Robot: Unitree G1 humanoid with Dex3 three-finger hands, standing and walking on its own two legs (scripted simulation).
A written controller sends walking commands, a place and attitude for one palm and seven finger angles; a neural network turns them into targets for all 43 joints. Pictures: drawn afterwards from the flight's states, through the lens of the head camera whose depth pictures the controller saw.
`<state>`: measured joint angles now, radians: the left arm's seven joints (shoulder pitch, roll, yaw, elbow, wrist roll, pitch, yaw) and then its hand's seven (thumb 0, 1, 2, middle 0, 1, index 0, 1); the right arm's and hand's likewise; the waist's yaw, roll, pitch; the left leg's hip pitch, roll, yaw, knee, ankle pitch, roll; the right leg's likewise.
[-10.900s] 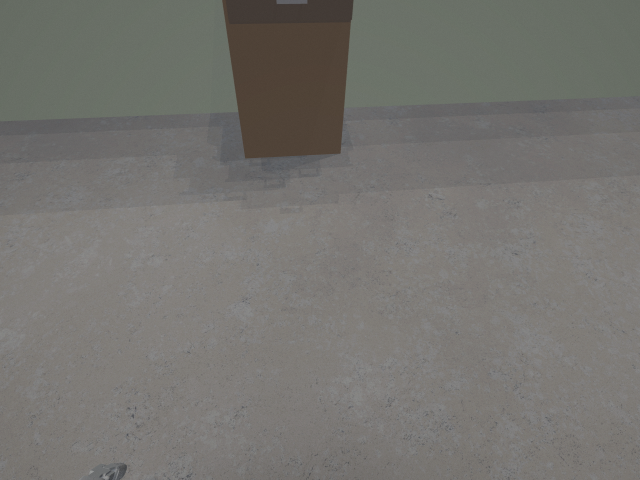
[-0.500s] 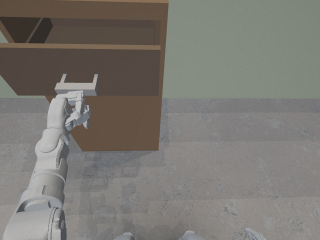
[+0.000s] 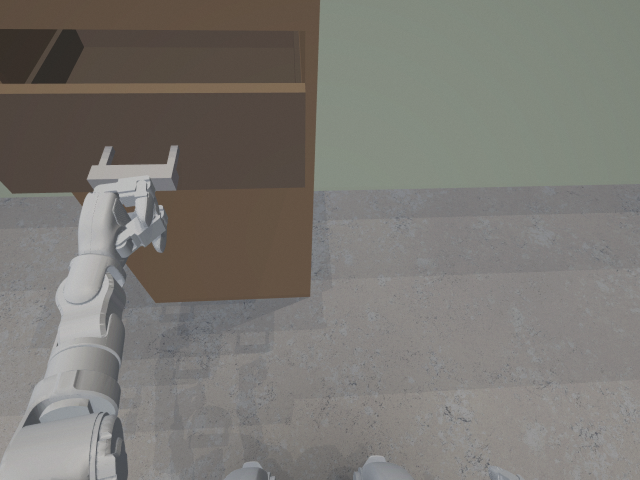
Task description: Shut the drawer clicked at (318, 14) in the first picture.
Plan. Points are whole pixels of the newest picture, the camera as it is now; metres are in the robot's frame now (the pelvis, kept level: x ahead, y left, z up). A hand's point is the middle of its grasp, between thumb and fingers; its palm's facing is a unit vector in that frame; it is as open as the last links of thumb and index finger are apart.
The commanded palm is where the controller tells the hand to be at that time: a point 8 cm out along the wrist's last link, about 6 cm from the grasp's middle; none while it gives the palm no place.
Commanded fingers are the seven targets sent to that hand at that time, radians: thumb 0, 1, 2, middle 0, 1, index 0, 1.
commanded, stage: push the drawer shut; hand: left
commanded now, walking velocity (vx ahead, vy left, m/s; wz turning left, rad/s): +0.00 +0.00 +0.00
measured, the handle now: (138, 165) +0.51 +0.25 +0.07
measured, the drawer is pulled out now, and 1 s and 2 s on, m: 0.14 0.05 0.00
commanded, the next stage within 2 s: pull the fist back off the drawer in 1.84 s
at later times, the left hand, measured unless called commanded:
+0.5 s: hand (162, 198) +0.45 +0.21 +0.07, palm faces +0.04 -1.00 -0.02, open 2.9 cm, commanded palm +0.44 +0.26 +0.07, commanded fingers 0.00 0.90 0.90 -1.40 -1.60 -1.40 -1.60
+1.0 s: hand (168, 161) +0.52 +0.21 +0.07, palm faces +0.04 -1.00 -0.02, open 2.9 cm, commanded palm +0.51 +0.26 +0.07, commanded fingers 0.00 0.90 0.90 -1.40 -1.60 -1.40 -1.60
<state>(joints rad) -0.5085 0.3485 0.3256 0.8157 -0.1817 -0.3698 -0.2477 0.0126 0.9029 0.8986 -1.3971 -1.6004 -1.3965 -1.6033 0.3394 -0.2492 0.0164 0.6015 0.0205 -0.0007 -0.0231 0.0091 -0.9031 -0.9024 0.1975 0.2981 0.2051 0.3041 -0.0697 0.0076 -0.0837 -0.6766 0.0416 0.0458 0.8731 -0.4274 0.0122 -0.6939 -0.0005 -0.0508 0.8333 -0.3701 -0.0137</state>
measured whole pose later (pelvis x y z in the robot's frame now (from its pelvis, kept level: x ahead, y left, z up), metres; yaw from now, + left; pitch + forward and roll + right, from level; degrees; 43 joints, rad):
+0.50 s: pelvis -0.01 +0.00 -0.01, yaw +2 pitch +16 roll -2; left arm -0.80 0.44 0.34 1.10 -0.14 -0.40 -0.27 -0.04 0.84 0.92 -1.40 -1.60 -1.40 -1.60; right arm 0.32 -0.26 0.03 0.64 0.01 -0.01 -0.03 0.01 -0.90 -0.90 0.20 0.30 0.21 0.30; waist -0.10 0.01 -0.07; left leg -0.81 0.04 0.01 0.95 -0.43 0.01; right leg -0.80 -0.01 -0.09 0.90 -0.38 -0.02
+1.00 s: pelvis -0.01 +0.01 -0.02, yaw +0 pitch +21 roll -3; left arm -1.02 0.61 0.42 1.28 -0.05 -0.36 -0.26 -0.04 0.83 0.92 -1.40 -1.60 -1.40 -1.60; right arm 0.43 -0.28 0.05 0.64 -0.02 0.02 -0.02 0.01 -0.90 -0.90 0.20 0.30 0.21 0.30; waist -0.20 0.01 -0.07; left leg -0.93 0.05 0.01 0.99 -0.44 0.02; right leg -0.91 0.01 -0.08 0.90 -0.36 -0.01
